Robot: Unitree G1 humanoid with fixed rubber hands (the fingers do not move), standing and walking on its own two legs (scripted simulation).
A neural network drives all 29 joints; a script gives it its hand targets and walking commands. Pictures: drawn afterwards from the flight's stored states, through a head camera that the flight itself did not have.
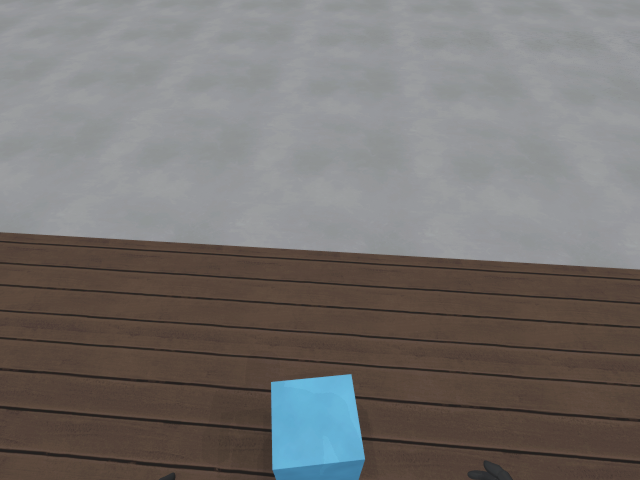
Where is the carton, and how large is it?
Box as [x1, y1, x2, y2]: [271, 374, 364, 479]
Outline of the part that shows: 350,374 271,382 272,469 276,479 358,479 363,464 364,455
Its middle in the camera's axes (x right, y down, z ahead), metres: -0.01 +0.53 +1.03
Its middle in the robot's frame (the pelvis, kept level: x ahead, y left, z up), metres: +0.38 +0.02 -0.64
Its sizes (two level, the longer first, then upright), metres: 0.210 0.200 0.250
